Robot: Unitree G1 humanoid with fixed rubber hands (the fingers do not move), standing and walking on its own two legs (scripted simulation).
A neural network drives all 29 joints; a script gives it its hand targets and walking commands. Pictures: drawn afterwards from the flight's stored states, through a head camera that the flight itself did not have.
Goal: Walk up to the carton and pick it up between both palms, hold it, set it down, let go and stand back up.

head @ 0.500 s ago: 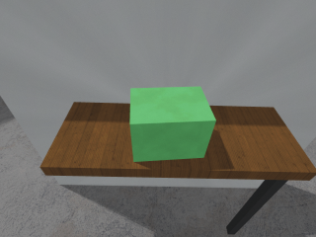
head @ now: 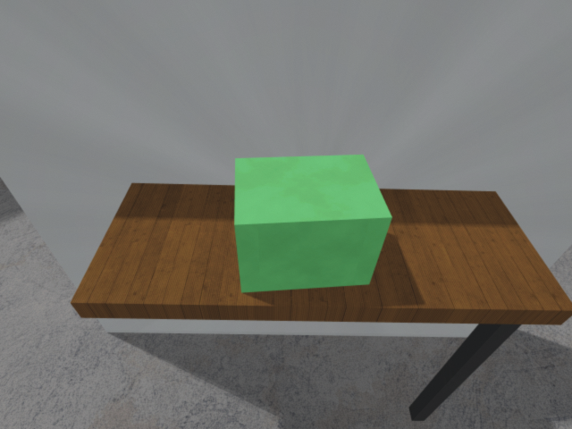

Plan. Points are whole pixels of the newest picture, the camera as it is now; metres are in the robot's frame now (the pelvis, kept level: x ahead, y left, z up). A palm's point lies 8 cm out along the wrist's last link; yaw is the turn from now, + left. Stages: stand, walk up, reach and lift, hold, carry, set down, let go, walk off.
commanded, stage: stand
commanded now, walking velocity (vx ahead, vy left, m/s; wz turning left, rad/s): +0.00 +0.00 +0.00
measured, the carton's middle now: (303, 222) +0.47 -0.03 +0.04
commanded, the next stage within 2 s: none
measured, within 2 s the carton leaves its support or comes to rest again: neither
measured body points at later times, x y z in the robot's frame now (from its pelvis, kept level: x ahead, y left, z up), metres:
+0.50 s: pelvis +0.01 +0.00 +0.00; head +0.00 +0.00 +0.45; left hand +0.03 +0.25 -0.14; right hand +0.03 -0.26 -0.13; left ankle +0.02 +0.10 -0.74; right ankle +0.03 -0.13 -0.74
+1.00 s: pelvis +0.01 -0.01 +0.00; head +0.01 +0.00 +0.45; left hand +0.03 +0.24 -0.14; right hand +0.03 -0.26 -0.14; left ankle +0.02 +0.10 -0.74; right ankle +0.03 -0.13 -0.74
